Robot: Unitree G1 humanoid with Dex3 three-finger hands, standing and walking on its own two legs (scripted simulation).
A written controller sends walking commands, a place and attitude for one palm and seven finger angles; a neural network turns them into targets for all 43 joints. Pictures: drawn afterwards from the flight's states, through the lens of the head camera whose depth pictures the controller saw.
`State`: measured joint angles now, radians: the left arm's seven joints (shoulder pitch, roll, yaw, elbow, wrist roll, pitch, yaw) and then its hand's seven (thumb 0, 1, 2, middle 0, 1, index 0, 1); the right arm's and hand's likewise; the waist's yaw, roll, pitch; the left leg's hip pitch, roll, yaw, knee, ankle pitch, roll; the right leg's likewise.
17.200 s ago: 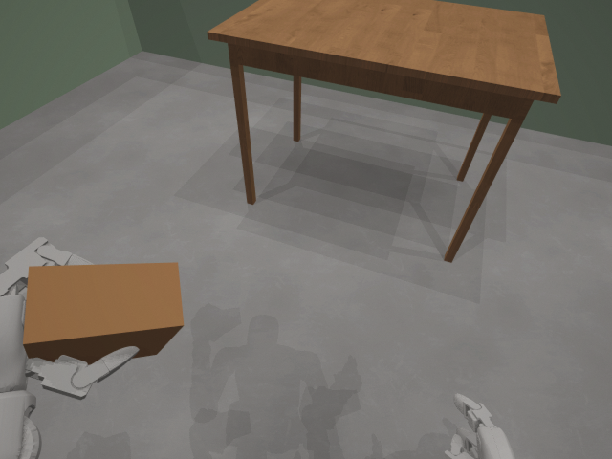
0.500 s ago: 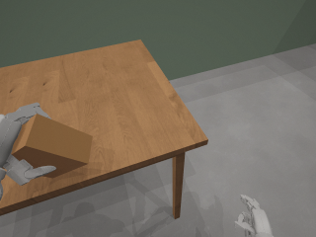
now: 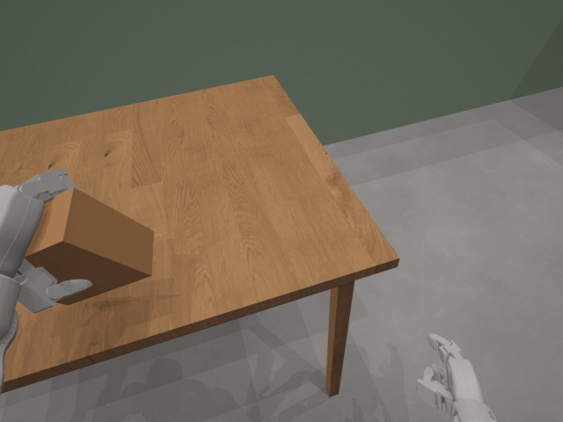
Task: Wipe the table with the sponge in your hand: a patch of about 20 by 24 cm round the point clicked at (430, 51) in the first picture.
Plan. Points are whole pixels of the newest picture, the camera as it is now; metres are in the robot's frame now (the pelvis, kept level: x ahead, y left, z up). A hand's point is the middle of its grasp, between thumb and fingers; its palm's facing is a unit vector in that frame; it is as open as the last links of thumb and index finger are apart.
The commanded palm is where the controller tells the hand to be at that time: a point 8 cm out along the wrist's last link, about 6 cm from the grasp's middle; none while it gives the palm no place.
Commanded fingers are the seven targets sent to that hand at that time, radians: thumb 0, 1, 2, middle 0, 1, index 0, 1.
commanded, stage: turn the palm down, sponge in hand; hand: left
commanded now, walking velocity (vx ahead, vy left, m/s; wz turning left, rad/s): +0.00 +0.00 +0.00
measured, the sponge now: (85, 258) +0.24 +0.28 +0.16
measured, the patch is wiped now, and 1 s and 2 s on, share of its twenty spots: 0.00 0.00 0.00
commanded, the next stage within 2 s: move the sponge above the wiping area in 1.00 s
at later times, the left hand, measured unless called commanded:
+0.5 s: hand (30, 244) +0.22 +0.30 +0.21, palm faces +0.23 -0.12 -0.97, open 10.1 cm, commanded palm +0.16 +0.30 +0.28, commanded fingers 0.00 0.10 1.30 -1.20 -1.60 -1.20 -1.60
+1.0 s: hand (63, 244) +0.22 +0.27 +0.21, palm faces +0.21 -0.08 -0.97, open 10.1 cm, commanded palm +0.17 +0.27 +0.28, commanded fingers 0.00 0.10 1.30 -1.20 -1.60 -1.20 -1.60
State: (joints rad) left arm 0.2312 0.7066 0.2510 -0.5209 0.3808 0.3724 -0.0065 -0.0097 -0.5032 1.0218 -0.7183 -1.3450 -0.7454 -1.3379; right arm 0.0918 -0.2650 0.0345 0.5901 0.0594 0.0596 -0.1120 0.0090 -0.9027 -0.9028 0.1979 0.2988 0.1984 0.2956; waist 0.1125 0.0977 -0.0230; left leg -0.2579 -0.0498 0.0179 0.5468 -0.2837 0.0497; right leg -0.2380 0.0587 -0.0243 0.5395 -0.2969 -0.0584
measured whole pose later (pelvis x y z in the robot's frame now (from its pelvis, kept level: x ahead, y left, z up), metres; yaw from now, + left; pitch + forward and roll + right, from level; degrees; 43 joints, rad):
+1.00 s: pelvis -0.02 +0.00 +0.01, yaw -1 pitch -4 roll +1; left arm 0.02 0.66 0.02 -0.44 0.73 0.51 -0.12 -0.01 -0.50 1.02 -0.72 -1.34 -0.75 -1.34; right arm -0.02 -0.28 0.07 0.64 0.05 0.09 -0.07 0.01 -0.90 -0.90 0.20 0.30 0.20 0.30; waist 0.15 0.13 0.03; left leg -0.15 -0.06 0.03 0.40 -0.18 0.05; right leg -0.16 0.05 0.00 0.44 -0.21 -0.07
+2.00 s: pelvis -0.02 -0.02 +0.01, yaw -1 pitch -4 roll +1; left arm 0.06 0.67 0.05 -0.27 0.75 0.39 -0.12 -0.01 -0.50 1.03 -0.72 -1.34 -0.74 -1.33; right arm 0.02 -0.29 0.03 0.66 0.04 0.04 -0.09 0.01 -0.90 -0.90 0.20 0.30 0.20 0.30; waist 0.13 0.13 0.03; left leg -0.16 -0.04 0.03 0.43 -0.21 0.03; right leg -0.16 0.07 -0.01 0.46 -0.24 -0.08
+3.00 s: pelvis -0.01 +0.00 +0.01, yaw +0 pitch -3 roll +0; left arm 0.06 0.60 -0.02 -0.23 0.82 0.44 -0.11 -0.01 -0.50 1.03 -0.72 -1.34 -0.74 -1.33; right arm 0.02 -0.28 0.05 0.66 0.04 0.08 -0.06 0.01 -0.90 -0.90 0.20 0.30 0.20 0.30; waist 0.13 0.13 0.02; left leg -0.13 -0.06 0.02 0.38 -0.19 0.06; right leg -0.13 0.05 -0.01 0.41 -0.23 -0.06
